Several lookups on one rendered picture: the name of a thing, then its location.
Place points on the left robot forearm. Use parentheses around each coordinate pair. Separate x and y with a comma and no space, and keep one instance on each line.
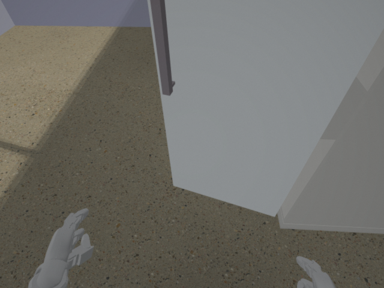
(50,274)

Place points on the robot left hand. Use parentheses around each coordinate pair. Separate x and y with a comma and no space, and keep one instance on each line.
(64,240)

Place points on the fridge door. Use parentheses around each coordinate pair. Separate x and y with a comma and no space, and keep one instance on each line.
(256,84)

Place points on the handle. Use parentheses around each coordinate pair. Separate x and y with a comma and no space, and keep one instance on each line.
(161,38)

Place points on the robot right hand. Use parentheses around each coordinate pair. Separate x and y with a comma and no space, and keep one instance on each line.
(319,279)

